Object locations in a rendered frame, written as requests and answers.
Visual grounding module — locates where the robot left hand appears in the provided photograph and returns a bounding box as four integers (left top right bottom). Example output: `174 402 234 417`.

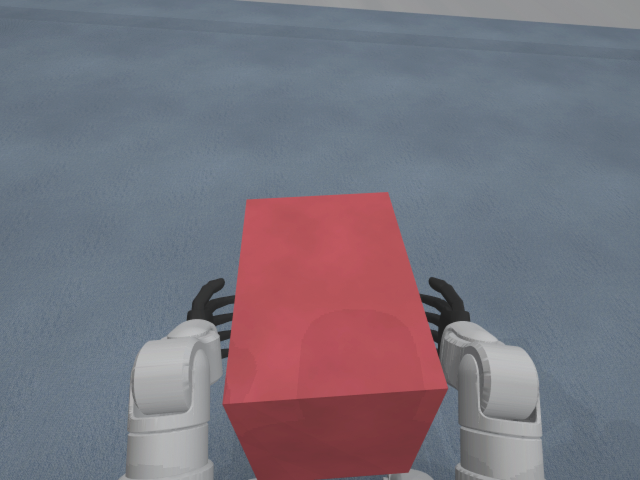
187 278 235 359

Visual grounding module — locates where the carton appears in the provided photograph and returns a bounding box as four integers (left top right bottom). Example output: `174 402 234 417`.
222 192 448 480

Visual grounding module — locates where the robot right hand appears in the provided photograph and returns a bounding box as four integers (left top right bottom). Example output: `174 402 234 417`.
420 277 470 356

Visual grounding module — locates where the left robot forearm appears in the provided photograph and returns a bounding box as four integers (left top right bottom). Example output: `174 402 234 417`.
118 319 223 480

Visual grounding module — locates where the right robot forearm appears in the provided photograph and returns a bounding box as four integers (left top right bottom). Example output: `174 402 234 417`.
439 321 546 480

